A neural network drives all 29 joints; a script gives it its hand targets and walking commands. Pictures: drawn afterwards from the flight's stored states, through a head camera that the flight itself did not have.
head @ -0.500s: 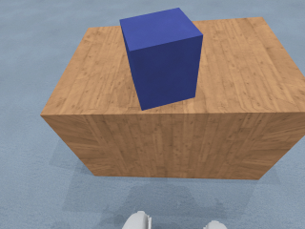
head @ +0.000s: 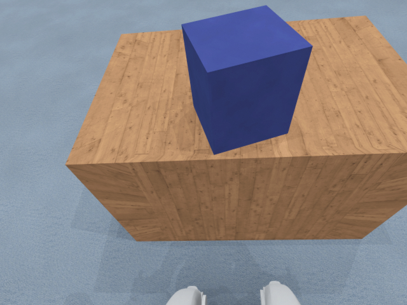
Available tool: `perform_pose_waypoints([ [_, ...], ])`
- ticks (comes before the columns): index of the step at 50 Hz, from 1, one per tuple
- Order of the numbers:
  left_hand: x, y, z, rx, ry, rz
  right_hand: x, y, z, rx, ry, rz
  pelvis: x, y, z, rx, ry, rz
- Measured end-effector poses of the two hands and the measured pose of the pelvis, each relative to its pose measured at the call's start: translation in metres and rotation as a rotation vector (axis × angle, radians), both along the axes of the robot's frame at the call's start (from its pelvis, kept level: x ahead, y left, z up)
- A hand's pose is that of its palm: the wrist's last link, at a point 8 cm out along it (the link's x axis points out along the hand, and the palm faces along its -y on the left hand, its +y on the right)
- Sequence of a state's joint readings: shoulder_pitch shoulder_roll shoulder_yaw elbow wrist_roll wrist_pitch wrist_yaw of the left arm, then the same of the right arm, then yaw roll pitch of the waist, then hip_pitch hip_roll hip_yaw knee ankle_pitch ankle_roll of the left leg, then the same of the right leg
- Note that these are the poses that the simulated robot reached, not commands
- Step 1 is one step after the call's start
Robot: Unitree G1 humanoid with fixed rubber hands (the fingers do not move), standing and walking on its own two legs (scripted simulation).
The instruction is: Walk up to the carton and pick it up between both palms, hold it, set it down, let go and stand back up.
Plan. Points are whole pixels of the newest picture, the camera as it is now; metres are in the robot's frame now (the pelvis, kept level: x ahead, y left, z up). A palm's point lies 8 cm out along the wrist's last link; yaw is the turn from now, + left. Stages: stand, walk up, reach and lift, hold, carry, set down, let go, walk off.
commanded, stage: walk up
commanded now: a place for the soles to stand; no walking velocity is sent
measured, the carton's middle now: (238, 83) +0.61 -0.06 +0.08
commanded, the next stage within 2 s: none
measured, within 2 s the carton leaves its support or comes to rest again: neither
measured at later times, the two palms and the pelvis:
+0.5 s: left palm out of the picture +0.06 +0.31 -0.11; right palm out of the picture +0.06 -0.33 -0.11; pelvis +0.00 +0.00 +0.00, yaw +1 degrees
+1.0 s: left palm out of the picture +0.14 +0.18 -0.12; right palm out of the picture +0.11 -0.47 -0.10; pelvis +0.08 -0.13 +0.00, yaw +1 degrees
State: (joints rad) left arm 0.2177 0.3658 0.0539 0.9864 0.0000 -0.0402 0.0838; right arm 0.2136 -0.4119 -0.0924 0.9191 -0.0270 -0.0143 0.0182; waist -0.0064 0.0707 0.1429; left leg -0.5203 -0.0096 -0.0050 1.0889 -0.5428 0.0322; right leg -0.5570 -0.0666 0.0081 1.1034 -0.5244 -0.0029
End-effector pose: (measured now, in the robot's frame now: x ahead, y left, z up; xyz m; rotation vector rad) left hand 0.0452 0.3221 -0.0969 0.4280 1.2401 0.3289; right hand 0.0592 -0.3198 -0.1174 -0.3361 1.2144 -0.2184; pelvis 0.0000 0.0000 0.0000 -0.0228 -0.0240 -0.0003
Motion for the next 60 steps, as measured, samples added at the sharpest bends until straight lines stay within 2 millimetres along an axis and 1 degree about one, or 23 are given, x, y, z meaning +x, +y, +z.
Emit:
perform_pose_waypoints([
  [3, 0.008, 0.001, -0.003, -0.015, -0.005, -0.009, -0.003, 0.001, 0.002, -0.018, 0.024, -0.011, 0.003, 0.003, 0.001, -0.002, 0.006, -0.003],
  [7, 0.016, -0.002, -0.004, -0.034, -0.028, -0.021, -0.005, -0.002, 0.004, -0.034, 0.046, -0.014, 0.007, 0.002, 0.001, -0.006, 0.008, 0.001],
  [10, 0.015, -0.002, -0.004, -0.043, -0.041, -0.016, 0.002, -0.002, 0.010, -0.049, 0.027, -0.004, 0.007, 0.003, 0.003, -0.007, 0.000, 0.006],
  [13, 0.012, 0.004, -0.009, -0.050, -0.041, -0.009, 0.008, 0.005, 0.011, -0.057, 0.005, 0.005, 0.005, 0.010, 0.001, -0.010, -0.005, 0.011],
  [17, 0.011, 0.007, -0.012, -0.057, -0.020, 0.002, 0.005, 0.009, 0.013, -0.052, 0.003, 0.008, 0.004, 0.014, 0.002, -0.010, -0.011, 0.010],
  [23, 0.014, -0.004, -0.012, -0.062, -0.032, -0.004, -0.001, -0.003, 0.011, -0.056, 0.020, 0.000, 0.003, 0.004, 0.000, 0.003, -0.015, 0.009],
  [27, 0.012, -0.010, -0.007, -0.061, -0.057, 0.000, 0.006, -0.008, 0.012, -0.053, 0.014, 0.014, 0.003, -0.003, 0.003, 0.001, -0.023, 0.021],
  [30, 0.009, -0.012, -0.011, -0.094, -0.043, 0.006, 0.010, -0.008, 0.014, -0.055, -0.018, 0.026, 0.003, -0.003, 0.002, 0.013, -0.032, 0.024],
  [33, 0.016, -0.018, -0.014, -0.116, -0.008, 0.003, 0.002, -0.015, 0.013, -0.059, -0.016, 0.005, 0.008, -0.007, 0.002, 0.019, -0.040, 0.009],
  [38, 0.041, -0.042, -0.017, -0.148, -0.034, -0.006, -0.015, -0.047, 0.021, -0.114, 0.064, -0.045, 0.025, -0.030, 0.004, 0.051, -0.057, 0.008],
  [41, 0.057, -0.064, -0.022, -0.163, -0.046, -0.004, -0.015, -0.071, 0.021, -0.132, 0.092, -0.060, 0.039, -0.050, 0.000, 0.072, -0.063, 0.009],
  [44, 0.075, -0.091, -0.027, -0.169, -0.054, -0.010, -0.002, -0.098, 0.018, -0.136, 0.098, -0.067, 0.055, -0.076, -0.004, 0.092, -0.064, 0.007],
  [46, 0.087, -0.110, -0.027, -0.164, -0.071, -0.011, 0.012, -0.118, 0.014, -0.132, 0.092, -0.059, 0.067, -0.096, -0.006, 0.092, -0.066, 0.012],
  [48, 0.094, -0.128, -0.026, -0.162, -0.086, -0.007, 0.031, -0.134, 0.014, -0.128, 0.079, -0.037, 0.075, -0.114, -0.006, 0.092, -0.063, 0.021],
  [50, 0.098, -0.143, -0.018, -0.162, -0.076, -0.004, 0.049, -0.146, 0.020, -0.124, 0.055, -0.026, 0.081, -0.128, 0.001, 0.095, -0.055, 0.021],
  [53, 0.105, -0.158, 0.001, -0.153, -0.069, 0.001, 0.071, -0.159, 0.033, -0.108, 0.036, -0.012, 0.090, -0.143, 0.018, 0.092, -0.045, 0.023],
  [56, 0.112, -0.165, 0.022, -0.128, -0.072, 0.007, 0.081, -0.167, 0.043, -0.086, 0.051, -0.006, 0.099, -0.155, 0.034, 0.080, -0.038, 0.028],
  [60, 0.129, -0.171, 0.045, -0.088, -0.083, 0.000, 0.087, -0.173, 0.046, -0.052, 0.090, -0.022, 0.113, -0.166, 0.047, 0.070, -0.038, 0.022],
])
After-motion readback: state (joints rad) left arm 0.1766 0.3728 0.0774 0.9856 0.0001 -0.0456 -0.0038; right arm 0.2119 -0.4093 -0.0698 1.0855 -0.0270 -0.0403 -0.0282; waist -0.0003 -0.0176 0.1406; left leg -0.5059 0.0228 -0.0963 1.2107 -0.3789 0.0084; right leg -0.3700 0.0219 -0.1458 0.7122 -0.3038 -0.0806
